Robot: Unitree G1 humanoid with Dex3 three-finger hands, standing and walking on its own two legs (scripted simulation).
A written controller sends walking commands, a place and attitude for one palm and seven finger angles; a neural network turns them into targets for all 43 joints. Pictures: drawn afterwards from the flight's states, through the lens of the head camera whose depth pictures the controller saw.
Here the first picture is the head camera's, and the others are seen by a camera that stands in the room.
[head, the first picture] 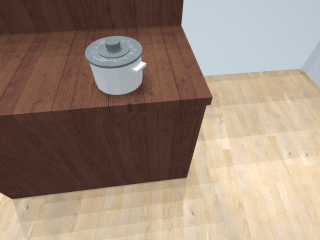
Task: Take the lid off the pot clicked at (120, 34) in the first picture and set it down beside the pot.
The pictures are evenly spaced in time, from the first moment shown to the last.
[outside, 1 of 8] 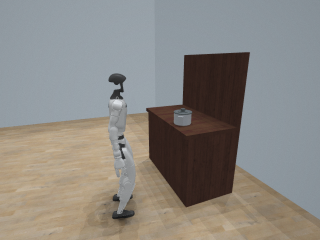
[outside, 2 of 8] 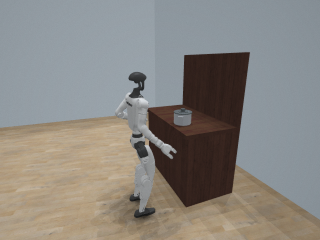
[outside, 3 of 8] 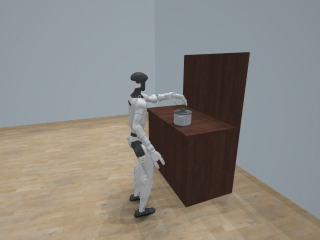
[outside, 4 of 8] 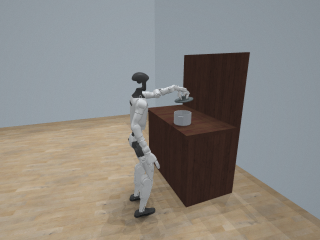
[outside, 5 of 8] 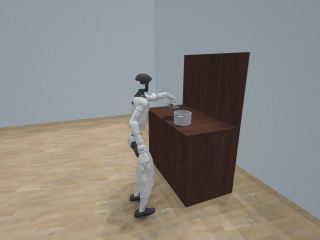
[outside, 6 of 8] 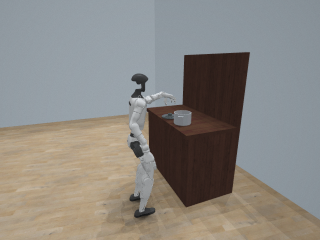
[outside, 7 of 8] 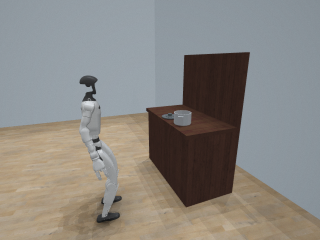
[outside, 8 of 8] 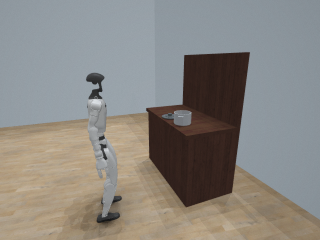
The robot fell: no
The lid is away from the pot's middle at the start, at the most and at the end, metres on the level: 0.00 0.25 0.24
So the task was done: yes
